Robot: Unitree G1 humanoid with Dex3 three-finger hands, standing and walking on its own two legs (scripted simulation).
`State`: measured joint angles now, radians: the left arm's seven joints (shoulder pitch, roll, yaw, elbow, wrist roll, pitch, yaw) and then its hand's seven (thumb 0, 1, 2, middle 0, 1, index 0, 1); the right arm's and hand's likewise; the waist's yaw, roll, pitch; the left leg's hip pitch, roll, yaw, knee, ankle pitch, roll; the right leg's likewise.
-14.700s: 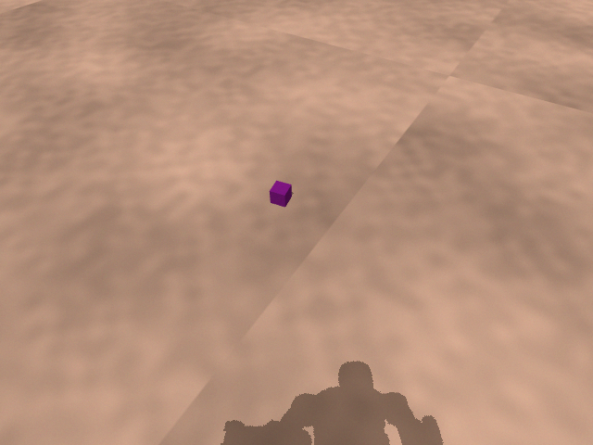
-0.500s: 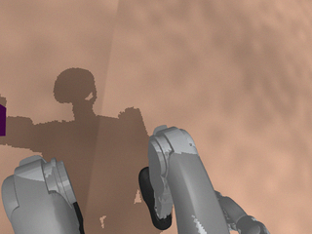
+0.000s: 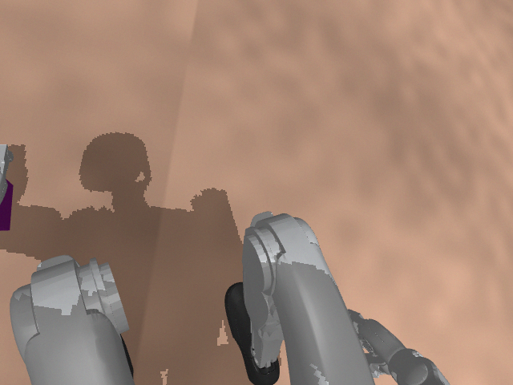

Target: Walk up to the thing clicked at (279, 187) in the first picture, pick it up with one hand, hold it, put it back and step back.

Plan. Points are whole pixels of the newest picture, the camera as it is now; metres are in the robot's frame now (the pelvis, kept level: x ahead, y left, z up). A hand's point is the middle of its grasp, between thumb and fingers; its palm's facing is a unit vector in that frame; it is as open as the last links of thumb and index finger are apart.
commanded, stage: rest palm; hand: left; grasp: from above
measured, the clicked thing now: out of the picture +0.42 +0.34 -0.25
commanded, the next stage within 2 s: close in 0.40 s
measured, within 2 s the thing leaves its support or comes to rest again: neither
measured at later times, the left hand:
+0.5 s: hand out of the picture +0.39 +0.33 -0.22, palm faces -0.50 -0.07 -0.87, open 14.1 cm
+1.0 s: hand out of the picture +0.41 +0.33 -0.23, palm faces -0.48 -0.06 -0.87, open 13.6 cm
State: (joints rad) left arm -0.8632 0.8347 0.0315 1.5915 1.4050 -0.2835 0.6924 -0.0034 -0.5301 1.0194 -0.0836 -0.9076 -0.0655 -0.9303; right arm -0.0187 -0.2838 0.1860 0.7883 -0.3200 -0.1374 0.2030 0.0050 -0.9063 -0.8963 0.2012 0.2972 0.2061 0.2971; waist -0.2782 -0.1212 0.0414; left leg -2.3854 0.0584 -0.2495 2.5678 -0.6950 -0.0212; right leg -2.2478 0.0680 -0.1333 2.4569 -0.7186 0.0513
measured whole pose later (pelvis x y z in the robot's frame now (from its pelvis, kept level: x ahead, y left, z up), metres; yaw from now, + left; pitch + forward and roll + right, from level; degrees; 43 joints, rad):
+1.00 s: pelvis +0.00 +0.00 +0.00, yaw +0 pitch +27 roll -11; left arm -0.89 0.92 0.10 1.61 1.34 -0.29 0.58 0.00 -0.41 0.94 -0.14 -0.91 -0.14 -0.91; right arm -0.01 -0.30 0.21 0.73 -0.30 -0.17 0.21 0.00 -0.90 -0.89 0.20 0.30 0.21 0.30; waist -0.31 -0.12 0.09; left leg -2.38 0.06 -0.26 2.58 -0.71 -0.02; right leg -2.24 0.07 -0.14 2.47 -0.73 0.06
